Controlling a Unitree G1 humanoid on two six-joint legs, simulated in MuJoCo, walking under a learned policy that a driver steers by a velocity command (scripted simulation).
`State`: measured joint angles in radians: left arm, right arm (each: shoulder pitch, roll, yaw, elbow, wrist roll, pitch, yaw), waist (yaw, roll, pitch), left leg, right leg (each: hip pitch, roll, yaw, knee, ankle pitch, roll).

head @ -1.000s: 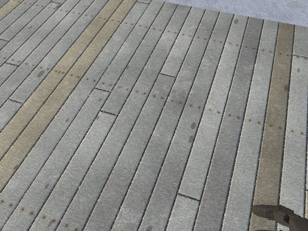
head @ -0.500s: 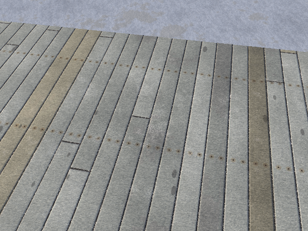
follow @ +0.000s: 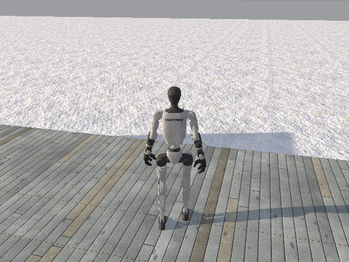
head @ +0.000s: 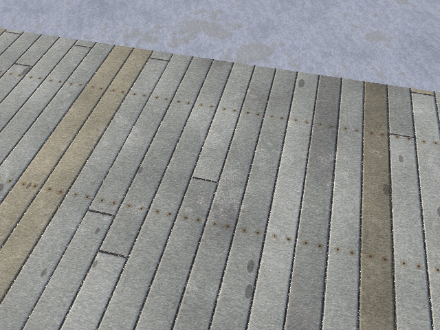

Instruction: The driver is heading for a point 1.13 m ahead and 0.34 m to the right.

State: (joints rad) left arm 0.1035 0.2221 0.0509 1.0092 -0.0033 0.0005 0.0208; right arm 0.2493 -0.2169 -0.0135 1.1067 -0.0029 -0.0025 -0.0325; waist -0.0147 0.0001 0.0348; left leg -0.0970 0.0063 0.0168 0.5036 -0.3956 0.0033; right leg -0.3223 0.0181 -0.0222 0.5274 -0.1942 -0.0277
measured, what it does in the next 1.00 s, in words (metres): walks ahead: left foot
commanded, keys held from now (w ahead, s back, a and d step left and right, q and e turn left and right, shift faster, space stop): w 0.54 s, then no key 0.42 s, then e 0.04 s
